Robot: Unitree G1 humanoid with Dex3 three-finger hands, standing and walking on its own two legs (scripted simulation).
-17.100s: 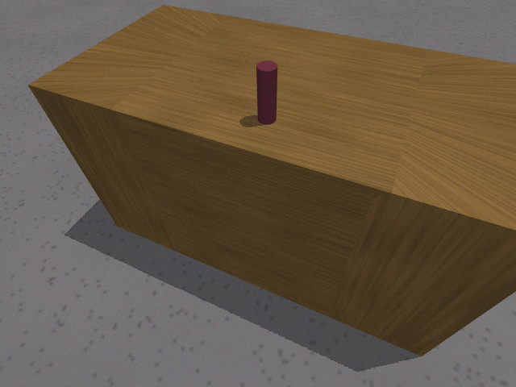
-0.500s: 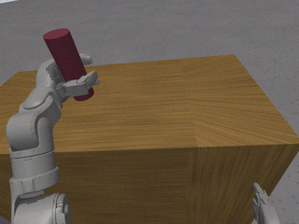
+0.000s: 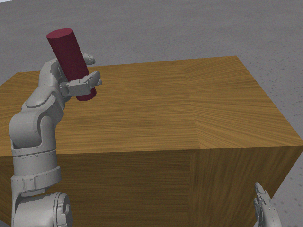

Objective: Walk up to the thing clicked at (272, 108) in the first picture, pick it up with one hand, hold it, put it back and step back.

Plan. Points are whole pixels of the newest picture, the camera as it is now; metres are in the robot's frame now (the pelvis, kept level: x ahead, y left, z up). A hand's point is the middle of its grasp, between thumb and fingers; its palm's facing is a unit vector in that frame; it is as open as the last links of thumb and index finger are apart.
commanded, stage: hold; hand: left
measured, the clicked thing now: (74, 67) +0.35 +0.17 +0.32
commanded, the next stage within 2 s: crouch in 1.24 s
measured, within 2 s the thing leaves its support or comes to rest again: neither
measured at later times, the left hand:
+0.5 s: hand (86, 75) +0.35 +0.16 +0.29, palm faces +0.10 -1.00 +0.01, open 6.2 cm
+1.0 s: hand (86, 72) +0.36 +0.15 +0.30, palm faces +0.08 -1.00 +0.01, open 6.2 cm
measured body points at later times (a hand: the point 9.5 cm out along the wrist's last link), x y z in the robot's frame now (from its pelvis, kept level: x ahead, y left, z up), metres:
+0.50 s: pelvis +0.00 +0.00 +0.00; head -0.05 -0.04 +0.45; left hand +0.34 +0.21 +0.29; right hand +0.18 -0.25 -0.06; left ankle +0.04 +0.13 -0.72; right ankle +0.02 -0.14 -0.72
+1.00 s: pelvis +0.00 +0.00 +0.00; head -0.05 -0.03 +0.45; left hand +0.35 +0.21 +0.30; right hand +0.17 -0.25 -0.05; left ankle +0.04 +0.13 -0.72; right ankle +0.02 -0.14 -0.72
